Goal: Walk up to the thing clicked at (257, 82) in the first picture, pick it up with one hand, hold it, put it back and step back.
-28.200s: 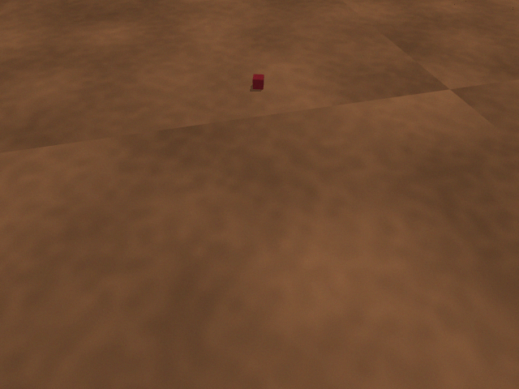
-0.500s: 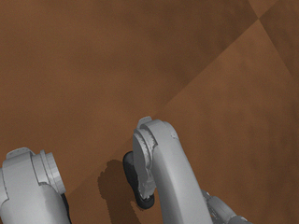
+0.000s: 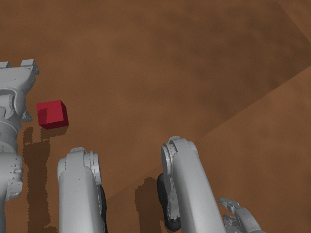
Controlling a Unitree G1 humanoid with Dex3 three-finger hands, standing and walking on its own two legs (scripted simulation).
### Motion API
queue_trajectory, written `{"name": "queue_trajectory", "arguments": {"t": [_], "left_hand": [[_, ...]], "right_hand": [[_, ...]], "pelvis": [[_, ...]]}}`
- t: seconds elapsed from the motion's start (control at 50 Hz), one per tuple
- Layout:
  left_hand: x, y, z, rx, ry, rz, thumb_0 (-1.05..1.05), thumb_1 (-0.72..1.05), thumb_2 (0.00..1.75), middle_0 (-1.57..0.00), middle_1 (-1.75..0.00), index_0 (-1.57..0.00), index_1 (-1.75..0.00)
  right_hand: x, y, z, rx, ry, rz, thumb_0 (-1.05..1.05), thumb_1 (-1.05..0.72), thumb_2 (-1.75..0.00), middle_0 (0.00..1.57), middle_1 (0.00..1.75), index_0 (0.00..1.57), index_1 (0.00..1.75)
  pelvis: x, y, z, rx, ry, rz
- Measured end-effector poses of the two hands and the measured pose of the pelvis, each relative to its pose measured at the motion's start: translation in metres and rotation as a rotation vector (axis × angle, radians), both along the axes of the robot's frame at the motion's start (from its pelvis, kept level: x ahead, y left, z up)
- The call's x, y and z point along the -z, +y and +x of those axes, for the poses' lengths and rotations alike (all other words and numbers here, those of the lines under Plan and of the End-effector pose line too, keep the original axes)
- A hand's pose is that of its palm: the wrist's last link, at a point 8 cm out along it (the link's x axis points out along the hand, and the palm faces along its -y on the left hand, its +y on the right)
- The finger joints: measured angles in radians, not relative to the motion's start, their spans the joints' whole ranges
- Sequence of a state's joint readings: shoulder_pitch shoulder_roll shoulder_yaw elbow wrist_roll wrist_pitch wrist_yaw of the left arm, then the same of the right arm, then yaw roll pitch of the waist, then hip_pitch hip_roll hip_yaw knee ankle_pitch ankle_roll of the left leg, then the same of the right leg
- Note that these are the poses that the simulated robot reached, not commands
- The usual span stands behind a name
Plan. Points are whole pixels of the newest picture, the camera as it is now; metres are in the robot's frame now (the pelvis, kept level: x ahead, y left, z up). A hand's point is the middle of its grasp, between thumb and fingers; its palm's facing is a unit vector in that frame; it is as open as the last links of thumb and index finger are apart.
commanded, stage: withdraw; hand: left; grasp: from above
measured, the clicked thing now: (53, 115) +0.48 +0.29 -0.33
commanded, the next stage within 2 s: home in 0.30 s
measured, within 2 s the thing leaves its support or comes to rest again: neither
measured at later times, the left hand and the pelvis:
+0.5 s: hand (36, 100) +0.49 +0.30 -0.20, palm faces -0.34 -0.05 -0.94, open 13.6 cm; pelvis +0.00 +0.00 -0.04, yaw -1 degrees
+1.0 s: hand (2, 139) +0.34 +0.27 +0.01, palm faces -0.26 -0.65 -0.71, open 7.8 cm; pelvis +0.01 +0.00 +0.12, yaw +3 degrees
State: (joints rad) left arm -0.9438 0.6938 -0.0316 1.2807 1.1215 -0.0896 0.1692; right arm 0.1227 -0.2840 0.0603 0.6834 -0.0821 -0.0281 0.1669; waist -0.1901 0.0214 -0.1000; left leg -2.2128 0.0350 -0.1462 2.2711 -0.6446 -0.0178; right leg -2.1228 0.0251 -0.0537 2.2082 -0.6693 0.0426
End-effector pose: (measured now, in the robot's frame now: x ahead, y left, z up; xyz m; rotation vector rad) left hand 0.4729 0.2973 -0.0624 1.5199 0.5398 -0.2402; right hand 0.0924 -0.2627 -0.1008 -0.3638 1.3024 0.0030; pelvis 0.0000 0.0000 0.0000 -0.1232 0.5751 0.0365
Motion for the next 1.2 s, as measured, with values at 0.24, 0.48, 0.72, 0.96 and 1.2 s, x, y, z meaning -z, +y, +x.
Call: {"name": "queue_trajectory", "arguments": {"t": [0.24, 0.48, 0.72, 0.96, 1.2], "left_hand": [[0.051, -0.004, -0.008, 0.094, 0.034, -0.039, 0.00, -0.48, 0.98, -0.11, -0.98, -0.11, -0.98], [0.083, -0.002, 0.014, 0.049, -0.143, -0.012, 0.00, -0.43, 0.94, -0.15, -0.94, -0.15, -0.93], [-0.007, -0.003, -0.017, -0.128, -0.102, -0.141, 0.00, 0.07, 0.86, -0.22, -0.57, -0.21, -0.58], [-0.104, -0.001, -0.122, -0.351, -0.078, -0.489, 0.00, 0.75, 0.88, -0.22, -0.33, -0.21, -0.34], [-0.191, -0.017, -0.202, -0.666, -0.071, -0.788, 0.01, 0.88, 0.89, -0.21, -0.30, -0.21, -0.31]], "right_hand": [[-0.002, -0.020, -0.042, -0.023, 0.104, -0.139, 0.01, -0.90, -0.90, 0.20, 0.30, 0.20, 0.30], [0.026, 0.001, -0.073, 0.049, 0.201, -0.100, 0.01, -0.89, -0.89, 0.20, 0.30, 0.20, 0.30], [-0.005, 0.013, -0.020, 0.113, 0.071, 0.021, 0.01, -0.89, -0.90, 0.20, 0.30, 0.20, 0.30], [-0.105, 0.011, 0.082, 0.013, -0.216, -0.007, 0.01, -0.90, -0.90, 0.20, 0.30, 0.20, 0.30], [-0.211, 0.045, 0.152, -0.030, -0.492, 0.041, 0.01, -0.90, -0.90, 0.20, 0.30, 0.20, 0.30]], "pelvis": [[0.021, -0.003, -0.009, 0.004, -0.026, -0.004], [0.046, 0.001, 0.000, 0.010, 0.000, -0.016], [-0.017, 0.002, 0.010, -0.004, 0.048, 0.002], [-0.106, 0.002, 0.009, -0.038, -0.010, 0.020], [-0.190, 0.001, 0.021, -0.073, -0.112, 0.045]]}}
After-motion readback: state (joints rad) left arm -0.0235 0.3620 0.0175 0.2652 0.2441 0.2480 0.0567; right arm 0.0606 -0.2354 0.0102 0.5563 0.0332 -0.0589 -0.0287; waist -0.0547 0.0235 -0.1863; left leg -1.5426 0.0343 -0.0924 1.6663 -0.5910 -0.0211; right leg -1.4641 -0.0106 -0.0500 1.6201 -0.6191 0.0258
